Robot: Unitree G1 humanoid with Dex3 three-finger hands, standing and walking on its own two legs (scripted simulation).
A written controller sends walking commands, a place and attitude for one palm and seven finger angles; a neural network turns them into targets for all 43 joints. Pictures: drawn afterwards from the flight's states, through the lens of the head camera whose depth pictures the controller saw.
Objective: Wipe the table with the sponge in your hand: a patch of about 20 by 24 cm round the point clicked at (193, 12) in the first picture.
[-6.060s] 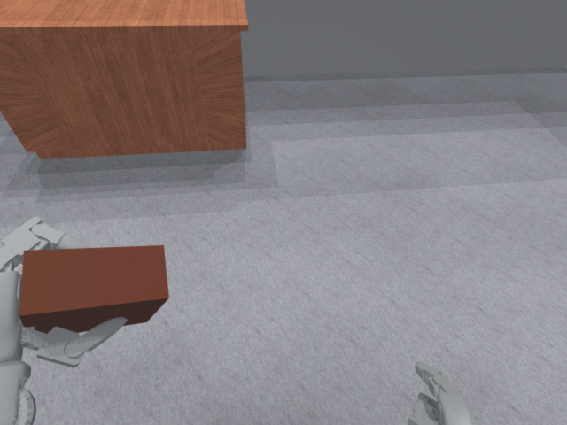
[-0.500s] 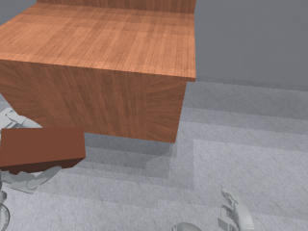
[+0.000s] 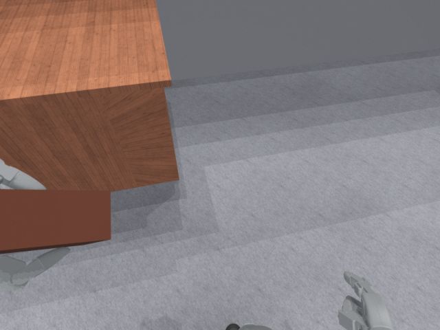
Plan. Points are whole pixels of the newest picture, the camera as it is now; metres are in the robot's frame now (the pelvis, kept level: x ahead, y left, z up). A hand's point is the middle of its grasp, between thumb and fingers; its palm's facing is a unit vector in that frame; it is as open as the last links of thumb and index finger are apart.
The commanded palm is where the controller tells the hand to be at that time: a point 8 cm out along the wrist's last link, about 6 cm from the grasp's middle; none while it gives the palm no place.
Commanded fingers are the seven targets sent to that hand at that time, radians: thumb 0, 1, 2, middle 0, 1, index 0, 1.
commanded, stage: turn to face it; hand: left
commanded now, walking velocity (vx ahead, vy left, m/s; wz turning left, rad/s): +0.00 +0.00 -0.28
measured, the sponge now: (61, 222) +0.23 +0.21 +0.16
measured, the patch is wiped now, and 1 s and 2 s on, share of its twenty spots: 0.00 0.00 0.00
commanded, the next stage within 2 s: take the last steps up to it in 0.16 s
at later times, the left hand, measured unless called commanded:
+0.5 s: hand (106, 253) +0.19 +0.14 +0.18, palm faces +0.21 -0.81 -0.55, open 10.1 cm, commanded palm +0.13 +0.20 +0.18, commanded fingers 0.00 0.10 1.30 -1.20 -1.60 -1.20 -1.60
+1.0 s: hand (79, 250) +0.19 +0.17 +0.17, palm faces +0.36 -0.80 -0.48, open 10.1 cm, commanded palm +0.14 +0.22 +0.18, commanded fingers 0.00 0.10 1.30 -1.20 -1.60 -1.20 -1.60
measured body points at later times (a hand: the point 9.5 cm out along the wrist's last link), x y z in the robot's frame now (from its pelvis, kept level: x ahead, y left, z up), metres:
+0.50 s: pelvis -0.06 -0.06 +0.01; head -0.03 -0.09 +0.46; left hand +0.17 +0.18 +0.21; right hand +0.05 -0.31 -0.11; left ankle -0.05 +0.07 -0.67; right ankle -0.04 -0.14 -0.73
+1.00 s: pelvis -0.04 -0.05 -0.01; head -0.04 -0.08 +0.44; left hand +0.16 +0.21 +0.19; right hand +0.11 -0.26 -0.12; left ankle -0.05 +0.08 -0.71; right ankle -0.03 -0.13 -0.73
